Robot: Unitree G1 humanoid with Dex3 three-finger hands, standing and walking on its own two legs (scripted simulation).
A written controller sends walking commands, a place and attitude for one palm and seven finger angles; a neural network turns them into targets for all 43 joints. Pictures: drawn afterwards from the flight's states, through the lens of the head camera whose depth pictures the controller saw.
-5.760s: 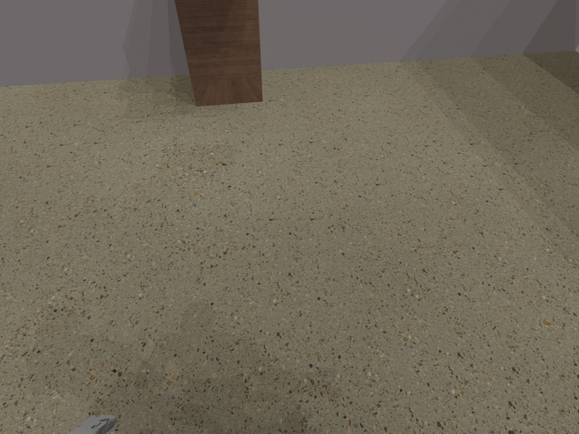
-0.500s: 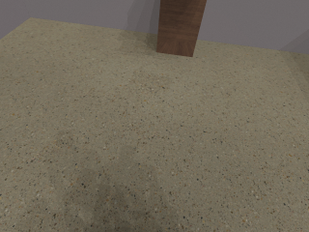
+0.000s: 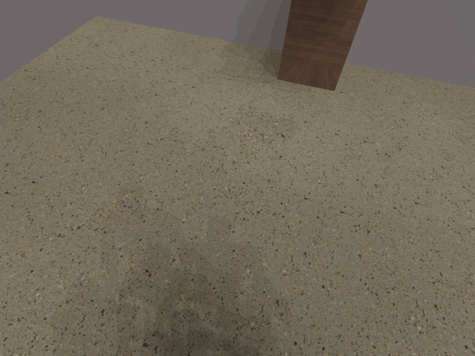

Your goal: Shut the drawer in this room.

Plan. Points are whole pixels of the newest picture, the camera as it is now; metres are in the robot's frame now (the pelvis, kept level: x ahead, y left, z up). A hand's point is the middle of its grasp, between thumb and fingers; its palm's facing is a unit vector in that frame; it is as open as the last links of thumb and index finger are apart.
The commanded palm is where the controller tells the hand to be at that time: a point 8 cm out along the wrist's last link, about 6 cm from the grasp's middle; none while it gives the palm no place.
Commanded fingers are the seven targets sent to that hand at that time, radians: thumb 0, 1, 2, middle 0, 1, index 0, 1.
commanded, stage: stand and wait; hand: left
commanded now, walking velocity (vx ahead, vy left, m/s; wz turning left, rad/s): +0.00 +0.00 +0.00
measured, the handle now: out of the picture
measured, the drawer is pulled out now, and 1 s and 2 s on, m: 0.24 0.24 0.24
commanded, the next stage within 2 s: turn or walk to find it in 0.26 s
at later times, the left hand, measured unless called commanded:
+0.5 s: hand out of the picture +0.01 +0.16 -0.17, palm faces +0.16 -0.97 -0.20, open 7.3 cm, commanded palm none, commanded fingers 0.00 0.90 0.90 -0.20 -0.30 -0.20 -0.30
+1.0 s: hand out of the picture -0.04 +0.13 -0.16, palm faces +0.14 -0.97 -0.19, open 7.3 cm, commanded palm none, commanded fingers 0.00 0.90 0.90 -0.20 -0.30 -0.20 -0.30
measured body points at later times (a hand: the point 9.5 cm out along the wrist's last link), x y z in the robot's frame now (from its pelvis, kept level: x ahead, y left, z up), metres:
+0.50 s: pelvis -0.01 -0.03 +0.00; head +0.01 -0.02 +0.45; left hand +0.00 +0.21 -0.15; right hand +0.05 -0.26 -0.15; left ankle -0.03 +0.09 -0.73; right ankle +0.00 -0.14 -0.73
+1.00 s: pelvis -0.02 -0.04 +0.01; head -0.02 -0.05 +0.46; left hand -0.05 +0.18 -0.14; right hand +0.02 -0.26 -0.15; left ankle -0.03 +0.09 -0.73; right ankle -0.01 -0.15 -0.73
